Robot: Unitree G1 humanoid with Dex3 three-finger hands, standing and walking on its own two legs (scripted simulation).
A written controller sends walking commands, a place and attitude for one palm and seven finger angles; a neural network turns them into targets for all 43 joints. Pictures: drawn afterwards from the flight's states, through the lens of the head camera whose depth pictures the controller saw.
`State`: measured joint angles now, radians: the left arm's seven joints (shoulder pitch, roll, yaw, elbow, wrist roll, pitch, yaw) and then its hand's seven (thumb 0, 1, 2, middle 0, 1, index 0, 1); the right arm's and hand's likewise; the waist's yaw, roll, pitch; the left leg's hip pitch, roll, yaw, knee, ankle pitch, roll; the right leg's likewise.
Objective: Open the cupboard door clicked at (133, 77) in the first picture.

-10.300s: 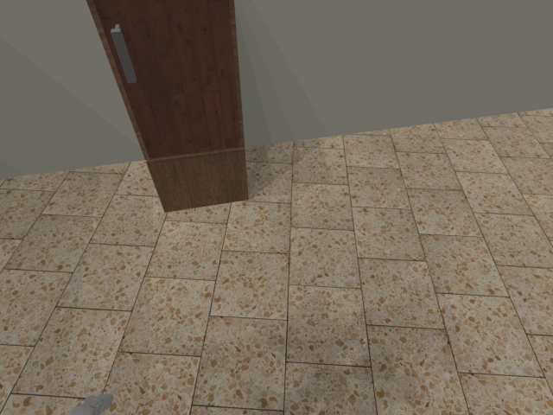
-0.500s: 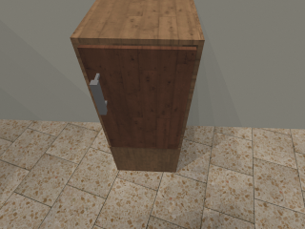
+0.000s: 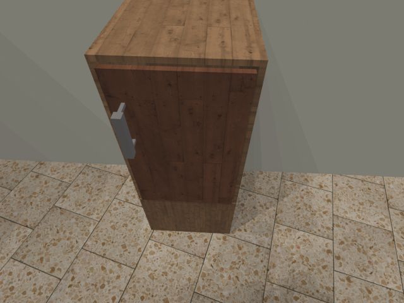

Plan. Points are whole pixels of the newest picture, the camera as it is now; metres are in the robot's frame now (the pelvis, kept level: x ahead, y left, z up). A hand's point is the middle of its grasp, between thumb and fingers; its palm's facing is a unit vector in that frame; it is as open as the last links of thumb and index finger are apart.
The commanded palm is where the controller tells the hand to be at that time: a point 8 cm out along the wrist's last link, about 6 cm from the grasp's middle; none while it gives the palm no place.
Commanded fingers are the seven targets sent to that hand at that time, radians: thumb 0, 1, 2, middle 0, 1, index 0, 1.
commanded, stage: come to a stop and stand still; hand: left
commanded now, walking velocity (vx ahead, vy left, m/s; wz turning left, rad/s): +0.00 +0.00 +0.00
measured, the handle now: (126, 131) +0.52 +0.24 +0.01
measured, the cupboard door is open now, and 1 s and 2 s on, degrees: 0 0 0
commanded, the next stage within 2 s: look again from close up in 0.04 s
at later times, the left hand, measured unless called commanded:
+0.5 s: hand out of the picture -0.01 +0.17 -0.17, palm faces +0.02 -0.98 -0.20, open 7.4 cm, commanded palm none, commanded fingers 0.00 0.90 0.90 -0.20 -0.30 -0.20 -0.30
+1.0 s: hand (107, 264) +0.19 +0.19 +0.00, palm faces +0.15 -0.99 -0.08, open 7.7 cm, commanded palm +0.09 +0.24 -0.06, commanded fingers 0.00 0.57 0.76 -0.22 -0.51 -0.22 -0.51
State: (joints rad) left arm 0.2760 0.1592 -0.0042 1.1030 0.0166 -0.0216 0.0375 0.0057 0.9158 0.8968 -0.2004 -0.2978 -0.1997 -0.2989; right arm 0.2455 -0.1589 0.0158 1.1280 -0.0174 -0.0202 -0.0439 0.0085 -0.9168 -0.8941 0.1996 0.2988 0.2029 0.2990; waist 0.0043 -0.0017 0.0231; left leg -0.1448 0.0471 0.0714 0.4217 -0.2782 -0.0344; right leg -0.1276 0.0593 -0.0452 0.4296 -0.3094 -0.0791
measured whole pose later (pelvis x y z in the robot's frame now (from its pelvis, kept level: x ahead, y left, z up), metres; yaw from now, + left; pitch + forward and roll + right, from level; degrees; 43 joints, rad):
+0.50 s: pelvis -0.01 +0.00 +0.00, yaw +0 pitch +0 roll +1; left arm 0.30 0.14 -0.01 1.12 0.02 -0.02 0.04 0.00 0.91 0.90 -0.20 -0.30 -0.20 -0.30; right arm 0.28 -0.14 0.02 1.15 -0.02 -0.02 -0.04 0.01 -0.91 -0.89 0.20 0.30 0.20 0.30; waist 0.00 0.00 0.02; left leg -0.13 0.04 0.07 0.40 -0.26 -0.03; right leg -0.12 0.06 -0.04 0.41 -0.29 -0.08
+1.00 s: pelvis -0.04 +0.02 -0.02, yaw +2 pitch +7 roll +1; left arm 0.28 0.17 0.05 0.21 -0.19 -0.32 -0.03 0.03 0.82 0.84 -0.20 -0.38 -0.20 -0.38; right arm 0.22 -0.29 -0.03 0.75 0.01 -0.29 -0.07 0.02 -0.91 -0.89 0.20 0.30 0.20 0.30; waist -0.03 0.04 -0.09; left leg -0.48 -0.01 0.03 0.70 -0.34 0.00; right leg -0.47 -0.01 -0.07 0.74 -0.39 -0.05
